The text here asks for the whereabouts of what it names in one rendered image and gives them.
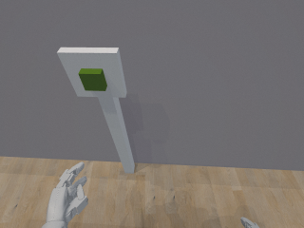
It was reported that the right robot hand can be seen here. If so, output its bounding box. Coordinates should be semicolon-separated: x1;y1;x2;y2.
240;217;259;228

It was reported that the panel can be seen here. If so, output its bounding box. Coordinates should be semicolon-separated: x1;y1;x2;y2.
57;47;135;174

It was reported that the left robot hand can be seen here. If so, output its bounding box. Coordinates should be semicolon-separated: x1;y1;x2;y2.
46;161;88;225

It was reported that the button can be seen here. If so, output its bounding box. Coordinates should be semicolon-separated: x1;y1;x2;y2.
78;68;107;91

